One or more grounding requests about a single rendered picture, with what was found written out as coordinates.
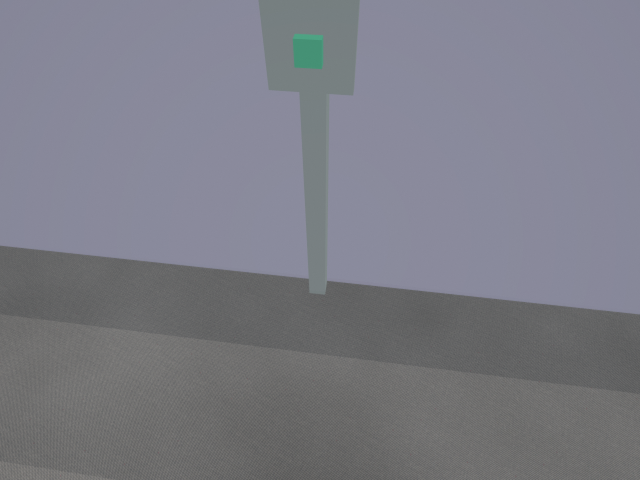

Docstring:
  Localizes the button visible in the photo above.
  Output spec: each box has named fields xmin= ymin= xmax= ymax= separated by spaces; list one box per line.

xmin=293 ymin=34 xmax=323 ymax=69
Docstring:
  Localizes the panel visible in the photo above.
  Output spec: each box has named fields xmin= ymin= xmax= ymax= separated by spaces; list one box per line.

xmin=258 ymin=0 xmax=360 ymax=295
